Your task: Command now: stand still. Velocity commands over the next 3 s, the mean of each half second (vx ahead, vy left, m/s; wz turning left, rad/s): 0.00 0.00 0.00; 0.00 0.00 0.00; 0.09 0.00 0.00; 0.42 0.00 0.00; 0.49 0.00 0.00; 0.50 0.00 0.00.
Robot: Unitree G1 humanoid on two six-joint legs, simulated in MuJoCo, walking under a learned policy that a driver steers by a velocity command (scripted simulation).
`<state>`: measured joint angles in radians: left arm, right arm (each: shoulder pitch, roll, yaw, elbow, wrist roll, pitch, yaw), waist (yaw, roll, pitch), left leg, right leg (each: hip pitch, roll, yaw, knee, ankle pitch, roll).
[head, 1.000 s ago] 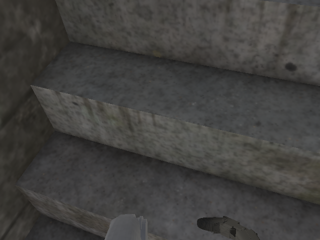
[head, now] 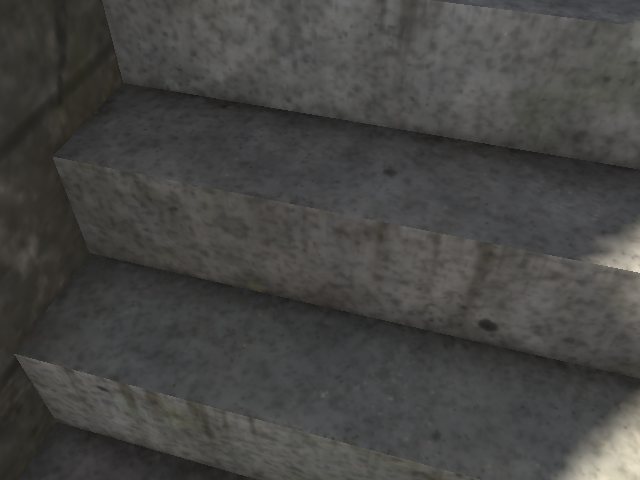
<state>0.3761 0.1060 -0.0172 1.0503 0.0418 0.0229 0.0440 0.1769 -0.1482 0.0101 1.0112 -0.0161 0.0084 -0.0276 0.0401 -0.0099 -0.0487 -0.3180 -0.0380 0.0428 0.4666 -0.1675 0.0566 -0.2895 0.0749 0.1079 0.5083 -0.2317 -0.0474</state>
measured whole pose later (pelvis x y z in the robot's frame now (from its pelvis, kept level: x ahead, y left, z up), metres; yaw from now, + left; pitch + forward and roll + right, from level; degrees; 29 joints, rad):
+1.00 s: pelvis +0.02 +0.01 +0.00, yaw +0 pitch +2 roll -1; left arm 0.26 0.14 -0.02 1.13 0.04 0.02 0.04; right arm 0.20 -0.16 0.03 1.10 -0.02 -0.01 -0.02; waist 0.02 0.00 -0.04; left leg -0.30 -0.02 0.07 0.45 -0.20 0.06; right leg -0.25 0.06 0.08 0.44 -0.23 -0.03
